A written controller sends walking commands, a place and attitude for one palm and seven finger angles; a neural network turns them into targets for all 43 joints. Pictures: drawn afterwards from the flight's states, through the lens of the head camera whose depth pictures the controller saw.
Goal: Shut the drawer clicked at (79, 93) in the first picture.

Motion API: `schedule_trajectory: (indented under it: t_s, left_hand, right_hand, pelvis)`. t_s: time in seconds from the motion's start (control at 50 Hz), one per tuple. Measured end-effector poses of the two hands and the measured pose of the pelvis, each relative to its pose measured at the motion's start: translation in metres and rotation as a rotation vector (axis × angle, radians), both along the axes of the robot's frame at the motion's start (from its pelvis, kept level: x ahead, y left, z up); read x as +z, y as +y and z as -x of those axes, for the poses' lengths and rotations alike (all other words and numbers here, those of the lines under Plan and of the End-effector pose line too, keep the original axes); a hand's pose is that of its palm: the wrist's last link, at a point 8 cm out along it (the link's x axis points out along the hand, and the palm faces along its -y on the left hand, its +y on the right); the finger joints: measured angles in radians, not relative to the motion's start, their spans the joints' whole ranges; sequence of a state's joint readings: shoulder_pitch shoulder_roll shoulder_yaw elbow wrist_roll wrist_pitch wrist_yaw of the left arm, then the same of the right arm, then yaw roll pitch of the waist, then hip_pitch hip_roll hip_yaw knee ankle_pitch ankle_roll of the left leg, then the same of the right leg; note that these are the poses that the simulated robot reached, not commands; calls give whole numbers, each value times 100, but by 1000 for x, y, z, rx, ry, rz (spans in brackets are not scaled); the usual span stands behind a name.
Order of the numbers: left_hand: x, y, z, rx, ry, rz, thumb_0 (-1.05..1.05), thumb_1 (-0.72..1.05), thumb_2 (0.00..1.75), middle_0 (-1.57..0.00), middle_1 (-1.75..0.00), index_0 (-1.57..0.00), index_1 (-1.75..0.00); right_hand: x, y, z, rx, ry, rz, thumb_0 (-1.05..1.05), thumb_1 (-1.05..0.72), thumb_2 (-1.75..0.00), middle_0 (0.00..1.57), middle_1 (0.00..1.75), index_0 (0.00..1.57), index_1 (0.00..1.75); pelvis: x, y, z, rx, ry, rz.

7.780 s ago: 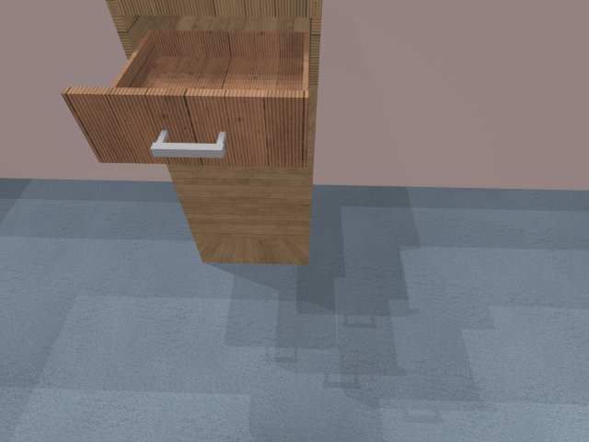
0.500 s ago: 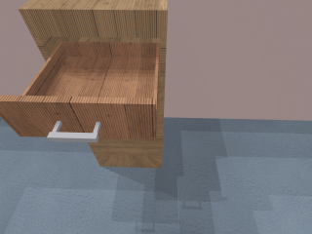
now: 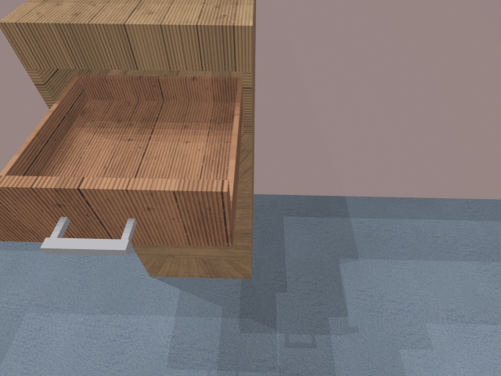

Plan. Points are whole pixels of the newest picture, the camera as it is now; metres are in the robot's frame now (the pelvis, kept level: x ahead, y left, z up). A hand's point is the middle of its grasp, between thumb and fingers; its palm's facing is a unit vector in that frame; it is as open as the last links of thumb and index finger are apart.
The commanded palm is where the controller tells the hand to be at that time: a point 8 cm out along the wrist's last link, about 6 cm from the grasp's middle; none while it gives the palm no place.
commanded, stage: raise the hand and make a fist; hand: left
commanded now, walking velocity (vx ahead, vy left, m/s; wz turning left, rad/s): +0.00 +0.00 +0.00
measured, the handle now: (92, 235) +0.28 +0.25 +0.10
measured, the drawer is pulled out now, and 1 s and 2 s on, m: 0.29 0.29 0.29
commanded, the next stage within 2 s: bring the fist close to the handle in 1.86 s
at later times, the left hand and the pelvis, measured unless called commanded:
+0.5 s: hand out of the picture +0.08 +0.20 +0.02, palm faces +0.23 -0.97 -0.07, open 5.4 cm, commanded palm +0.07 +0.24 +0.03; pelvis -0.04 -0.02 -0.05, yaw +6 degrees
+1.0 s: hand (74, 375) +0.11 +0.20 +0.09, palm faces +0.05 -0.99 -0.09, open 3.2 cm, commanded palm +0.07 +0.25 +0.12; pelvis -0.04 +0.02 -0.02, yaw +4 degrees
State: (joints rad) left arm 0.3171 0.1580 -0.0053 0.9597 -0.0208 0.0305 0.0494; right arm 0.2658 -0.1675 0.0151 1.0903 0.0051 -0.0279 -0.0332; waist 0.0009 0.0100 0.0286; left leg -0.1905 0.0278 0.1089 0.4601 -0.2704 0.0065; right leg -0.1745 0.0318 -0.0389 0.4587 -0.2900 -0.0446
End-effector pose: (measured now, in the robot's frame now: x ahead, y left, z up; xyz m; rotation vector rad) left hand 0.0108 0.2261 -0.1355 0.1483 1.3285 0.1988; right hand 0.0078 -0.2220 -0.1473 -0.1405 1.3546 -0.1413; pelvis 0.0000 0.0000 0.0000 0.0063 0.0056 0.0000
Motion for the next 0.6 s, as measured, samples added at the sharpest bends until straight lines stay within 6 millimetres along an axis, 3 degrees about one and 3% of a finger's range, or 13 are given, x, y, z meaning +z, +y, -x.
schedule_trajectory:
  t_s: [0.04,0.12,0.16,0.2,0.24,0.32,0.38,0.44,0.48,0.52,0.6]
  left_hand:
    - [31,12,-39,46,-265,-50,4,95,90,-21,-31,-21,-30]
    - [116,19,-119,41,-789,-116,4,95,90,-24,-34,-23,-34]
    - [154,14,-147,-6,-1020,-98,3,94,90,-26,-37,-25,-36]
    - [174,4,-157,-64,-1195,-37,2,93,90,-29,-40,-28,-39]
    - [176,-7,-150,-126,-1294,48,2,93,90,-32,-43,-31,-43]
    - [140,-13,-103,-182,-1222,158,1,91,90,-39,-51,-39,-51]
    - [122,0,-60,-115,-1119,126,1,90,90,-46,-57,-45,-57]
    - [134,17,-32,-35,-1164,11,2,90,90,-52,-64,-51,-63]
    - [152,24,-28,-31,-1276,-55,3,90,90,-56,-68,-55,-68]
    - [171,23,-37,-74,-1404,-70,3,90,90,-59,-72,-58,-72]
    - [190,7,-78,-261,-1484,53,2,90,90,-67,-81,-66,-81]
  right_hand:
    - [7,-8,-19,17,-136,39,1,-92,-90,20,30,20,30]
    - [20,-24,-72,41,-408,76,1,-92,-90,20,30,20,30]
    - [31,-31,-102,49,-544,85,1,-91,-90,20,30,20,30]
    - [45,-35,-131,59,-666,85,1,-91,-90,20,30,20,30]
    - [59,-37,-155,82,-765,83,1,-91,-90,20,30,20,30]
    - [85,-37,-189,168,-890,97,1,-91,-90,20,30,20,30]
    - [95,-32,-204,229,-936,113,1,-91,-90,20,30,20,30]
    - [93,-20,-208,277,-953,104,1,-91,-90,20,30,20,30]
    - [85,-9,-205,308,-948,81,1,-91,-90,20,30,20,30]
    - [74,4,-196,327,-935,47,1,-91,-90,20,30,20,30]
    - [53,23,-164,297,-876,-25,1,-90,-90,20,30,21,30]
  pelvis:
    - [-1,-1,-1,8,-2,-5]
    - [-5,1,0,49,11,-6]
    - [-8,1,3,51,31,-7]
    - [-14,-2,7,42,60,-12]
    - [-20,-5,11,34,84,-17]
    - [-32,-13,20,34,102,-23]
    - [-38,-16,26,55,100,-11]
    - [-43,-17,32,83,91,11]
    - [-46,-16,38,100,84,25]
    - [-48,-15,44,113,74,38]
    - [-48,-12,56,110,60,47]
